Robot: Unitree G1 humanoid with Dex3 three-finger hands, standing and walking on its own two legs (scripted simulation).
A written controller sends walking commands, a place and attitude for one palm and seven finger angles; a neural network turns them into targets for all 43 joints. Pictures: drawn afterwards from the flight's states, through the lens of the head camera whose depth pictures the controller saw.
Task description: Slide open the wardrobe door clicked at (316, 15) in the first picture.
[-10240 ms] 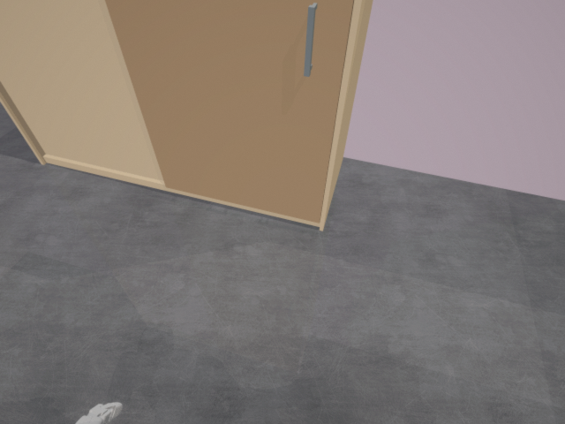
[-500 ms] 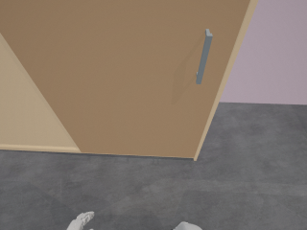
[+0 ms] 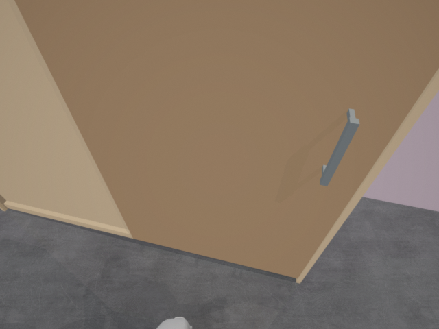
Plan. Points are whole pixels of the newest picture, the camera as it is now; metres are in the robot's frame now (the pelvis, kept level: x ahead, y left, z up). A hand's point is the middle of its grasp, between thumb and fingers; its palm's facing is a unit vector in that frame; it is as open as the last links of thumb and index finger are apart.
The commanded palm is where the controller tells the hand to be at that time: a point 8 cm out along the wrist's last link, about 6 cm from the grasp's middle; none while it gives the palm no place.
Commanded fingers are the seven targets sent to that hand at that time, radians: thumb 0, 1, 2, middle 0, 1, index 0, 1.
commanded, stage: come to a stop and stand still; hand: right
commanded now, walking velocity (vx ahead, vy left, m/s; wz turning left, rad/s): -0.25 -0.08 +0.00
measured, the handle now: (336, 150) +0.48 -0.19 +0.08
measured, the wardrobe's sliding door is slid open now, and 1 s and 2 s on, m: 0.00 0.00 0.00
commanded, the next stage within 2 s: look again from close up in 1.42 s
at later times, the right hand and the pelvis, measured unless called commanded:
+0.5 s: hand out of the picture +0.00 -0.22 -0.19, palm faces +0.11 +0.97 -0.21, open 7.3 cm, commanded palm none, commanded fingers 0.00 -0.90 -0.90 0.20 0.30 0.20 0.30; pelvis -0.05 -0.02 -0.01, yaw -1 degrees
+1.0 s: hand out of the picture -0.06 -0.13 -0.17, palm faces +0.05 +0.98 -0.21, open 7.2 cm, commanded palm none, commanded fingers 0.00 -0.90 -0.90 0.20 0.30 0.20 0.30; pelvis -0.06 +0.04 +0.00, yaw -1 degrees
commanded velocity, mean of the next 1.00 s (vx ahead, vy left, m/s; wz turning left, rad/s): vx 0.04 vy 0.02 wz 0.00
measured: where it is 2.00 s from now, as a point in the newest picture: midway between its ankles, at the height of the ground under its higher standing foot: outside the picture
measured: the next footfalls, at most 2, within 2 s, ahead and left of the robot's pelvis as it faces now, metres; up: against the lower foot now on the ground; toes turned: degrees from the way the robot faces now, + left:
left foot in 0.06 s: +0.13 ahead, +0.14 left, +0.00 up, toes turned +6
right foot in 0.40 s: -0.01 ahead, -0.09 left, +0.00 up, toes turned -3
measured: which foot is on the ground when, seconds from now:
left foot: up 0.00-0.04, down 0.06-0.42, up 0.44-0.88, down 0.90-1.00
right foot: down 0.00-0.06, up 0.08-0.38, down 0.40-1.00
